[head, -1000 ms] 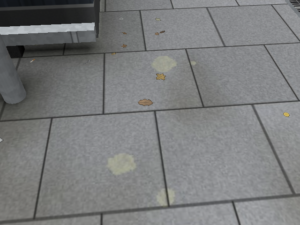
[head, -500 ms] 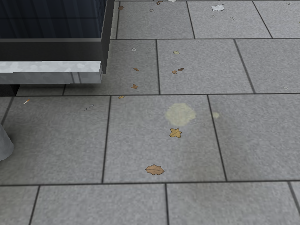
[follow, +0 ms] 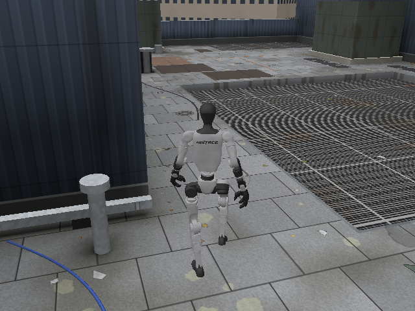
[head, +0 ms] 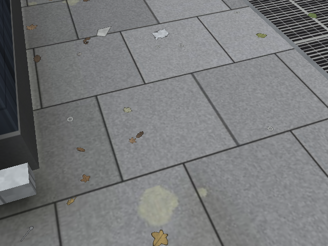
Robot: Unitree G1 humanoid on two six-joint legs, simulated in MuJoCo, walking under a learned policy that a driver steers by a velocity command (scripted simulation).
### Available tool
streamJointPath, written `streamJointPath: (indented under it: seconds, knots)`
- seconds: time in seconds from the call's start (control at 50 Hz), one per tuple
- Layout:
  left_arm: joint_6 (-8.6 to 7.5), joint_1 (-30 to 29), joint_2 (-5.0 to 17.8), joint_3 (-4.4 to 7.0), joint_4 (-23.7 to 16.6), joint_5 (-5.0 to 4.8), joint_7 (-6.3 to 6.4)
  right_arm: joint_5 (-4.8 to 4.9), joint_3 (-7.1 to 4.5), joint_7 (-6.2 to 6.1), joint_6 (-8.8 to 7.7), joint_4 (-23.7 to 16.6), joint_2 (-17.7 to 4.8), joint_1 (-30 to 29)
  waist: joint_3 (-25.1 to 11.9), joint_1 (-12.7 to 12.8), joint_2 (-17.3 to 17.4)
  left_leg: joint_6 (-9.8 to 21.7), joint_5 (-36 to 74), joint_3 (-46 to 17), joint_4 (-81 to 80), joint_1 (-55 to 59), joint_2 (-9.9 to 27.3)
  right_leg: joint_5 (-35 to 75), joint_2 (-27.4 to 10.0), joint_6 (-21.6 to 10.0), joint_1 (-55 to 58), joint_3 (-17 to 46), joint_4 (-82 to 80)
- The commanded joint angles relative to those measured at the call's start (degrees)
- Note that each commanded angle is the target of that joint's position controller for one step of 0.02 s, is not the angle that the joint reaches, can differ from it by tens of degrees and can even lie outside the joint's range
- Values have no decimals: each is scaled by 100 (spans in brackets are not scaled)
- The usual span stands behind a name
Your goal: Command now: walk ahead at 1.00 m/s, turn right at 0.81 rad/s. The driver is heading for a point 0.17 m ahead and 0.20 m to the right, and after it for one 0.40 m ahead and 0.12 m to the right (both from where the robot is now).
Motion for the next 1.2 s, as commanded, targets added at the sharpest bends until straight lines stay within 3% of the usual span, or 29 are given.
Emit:
streamJointPath:
  seconds: [0.02, 0.08, 0.12, 0.14, 0.16, 0.18, 0.2, 0.22, 0.24, 0.28, 0.3, 0.32, 0.36, 0.4, 0.46, 0.52, 0.54, 0.56, 0.58, 0.6, 0.64, 0.68, 0.72, 0.76, 0.84, 0.9, 0.94, 1.0, 1.2]
  knots:
    - [-59, -571, -67, -137, -502, 7, -115, 29, 8, -73, -141, -438, -425, -481, 856, 296, 352, -199, 4392, 176, -833, -1157, 1152, 657, 300, -159, 815, -627, -1224]
    - [-93, -173, 230, -75, -403, 38, -130, 59, -68, -288, -25, -545, -924, -324, 405, 633, 644, -326, 7923, 286, 343, -277, 1432, 452, 958, -401, 1692, -1109, -1806]
    - [-88, 1482, 677, 133, 39, 10, -38, -15, -185, -369, 186, -756, -1259, -766, -486, 1523, 889, -221, 8489, 103, 2324, -418, 1630, -76, 1271, -620, 3490, -909, -1816]
    - [-87, 2759, 941, 310, 435, 3, 63, -67, -223, -352, 284, -892, -1308, -1089, -979, 2055, 737, -111, 7817, -88, 4195, -1069, 1647, -438, 1243, -862, 4841, -417, -2058]
    - [-73, 2727, 1067, 446, 529, -89, 208, -67, -210, -211, 329, -900, -1028, -1264, -641, 1869, -14, -63, 2740, -151, 6487, -2223, 716, -818, 918, -1094, 5357, 268, -2572]
    - [-5, 2182, 1522, 536, 470, -82, 239, -207, 12, -169, 235, -1338, -185, -1202, -290, 1015, -1027, -172, -1012, -669, 8360, -4268, 56, 852, 265, -1408, 5809, 1798, -2017]
    - [27, 2003, 1835, 589, 191, 96, 257, -1, 106, -135, 74, -1956, -199, -948, -1547, 749, -948, -235, -933, -1815, 8669, -5411, 47, -599, -745, -2427, 6845, 4258, -3527]
    - [9, 1780, 1371, 525, 77, 128, 315, -26, 124, -144, -45, -1867, -477, -1224, -846, 741, 185, -220, -490, -1977, 8106, -5733, 349, -1160, -1006, -2158, 6158, 4706, -4502]
    - [-34, 1434, 1011, 420, 110, 107, 360, -7, 90, -149, -46, -1764, -599, -1234, -33, 356, 782, -251, -103, -1925, 7491, -5375, 592, -333, -901, -1835, 4984, 4051, -4543]
    - [-218, 1088, 775, 293, 22, -14, 375, -162, 106, -178, 203, -1661, -517, -1032, 239, -121, 1135, -457, -160, -1881, 6644, -4182, 906, 2295, -587, -1532, 3301, 2776, -4339]
    - [-305, 1076, 678, 236, 79, -64, 349, -186, 119, -160, 358, -1638, -463, -1014, 265, -218, 1133, -525, -226, -1814, 6042, -3662, 1005, 2853, -305, -1331, 2699, 2209, -4378]
    - [-459, 558, 259, 143, -185, -190, 273, 298, -79, -213, 198, -1740, -740, -1294, 140, -199, 874, -540, -140, -2015, 5704, -3698, 1000, 2497, -137, -1211, 2565, 2182, -4327]
    - [-504, 658, 631, 226, -97, -273, 376, 129, 49, -241, 69, -2037, -332, -2023, 87, -15, 616, -542, 637, -1642, 4203, -3595, 863, 3159, 388, -902, 2357, 1405, -4187]
    - [-350, 1319, 652, 257, 67, -253, 535, 48, 168, -163, -34, -2121, 27, -2565, -271, 465, 426, -475, 2342, -1276, 2554, -3099, 345, 2864, 875, -460, 2667, 874, -3899]
    - [-184, 1912, 581, 227, 278, -202, 597, 103, 102, 12, -77, -2283, -119, -2977, -454, 797, -195, -296, 3550, -1220, 1479, -2819, -91, 2095, 663, -134, 3382, 1147, -3645]
    - [-161, 1437, 492, 216, 140, -126, 597, -14, -99, 63, -131, -2080, -518, -2107, -752, 83, -520, 57, 3762, -1281, 873, -2004, -196, 2542, 591, 168, 3929, 1327, -2379]
    - [-169, 1052, 459, 202, -29, -80, 564, -90, -153, 59, -171, -1824, -685, -1235, -1150, -381, -466, 248, 5066, -1591, 889, -1038, 273, 1986, 799, 369, 3666, 1189, -1223]
    - [-183, 1576, 77, 99, -111, 10, 518, -298, -129, 55, -166, -1744, -947, -683, -2119, -329, 891, 1208, 8251, -3149, 1762, 840, 1958, -2253, 1418, 753, 2265, 1062, 1277]
    - [-202, 2844, 30, 19, 158, -191, 381, -243, -63, 95, -114, -1608, -695, -519, -3311, 8, 1666, 2287, 7840, -5166, 1774, 1980, 3033, -4206, 1627, 823, 1444, 2028, 2295]
    - [-123, 2507, 597, 126, 225, -269, 340, -69, -106, 80, -5, -1829, -663, -1031, -2953, -167, 956, 2191, 6073, -5115, 1457, 1498, 2852, -3860, 1259, 896, 1061, 2138, 2719]
    - [93, 1150, 703, 197, -101, -180, 420, 30, 45, -9, 212, -1924, -350, -1963, -1282, 60, -79, 1605, 3285, -4098, 795, -754, 2126, -3154, 840, 970, 923, 1370, 2089]
    - [291, 1248, 428, 184, -112, -133, 484, -36, 99, -6, 343, -1856, -306, -2314, -557, 472, 356, 1193, 1985, -3427, 217, -2421, 1481, -2802, 583, 954, 1672, 960, 1068]
    - [297, 1470, 83, 98, -24, -102, 539, -71, 69, 29, 369, -1772, -321, -2378, -554, 559, 746, 1046, 2511, -2685, 110, -2976, 1049, -2765, 581, 986, 2374, 639, -157]
    - [248, 1298, -20, 42, -18, -41, 583, -61, 13, 4, 374, -1646, -400, -2159, -938, 428, 847, 1143, 2807, -2640, 225, -2607, 1149, -2514, 488, 988, 2627, 654, -970]
    - [299, 1025, 239, 111, 39, -62, 579, 27, -16, -74, 526, -1586, -491, -2172, -910, 369, 953, 990, -122, -2929, -31, -2756, 1255, -1642, 483, 795, 3145, 581, -2083]
    - [260, 901, 260, 120, 39, 93, 556, 46, 65, -107, 570, -1423, -274, -1910, -457, 390, 784, 422, -1464, -2810, 10, -3233, 979, -1333, 370, 465, 3593, 656, -3073]
    - [199, 847, 537, 203, 126, 65, 559, 32, 6, -116, 541, -1406, -358, -1780, -135, 150, -32, 63, -864, -2100, 487, -2916, 439, -2573, 155, 209, 2715, 1009, -3390]
    - [-1, 583, 144, 97, 164, 45, 532, 2, 20, -160, 549, -1329, -185, -1790, -98, 8, -391, 63, 248, -1863, 1121, -1957, 349, -2861, 178, 395, 1964, 1044, -3807]
    - [-131, 1024, 160, 122, 461, -57, 557, 57, -15, -147, 576, -1022, -180, -1823, -347, 182, 156, 209, 1684, -1892, 1425, -1801, 426, -1142, 321, 475, 2646, 834, -3274]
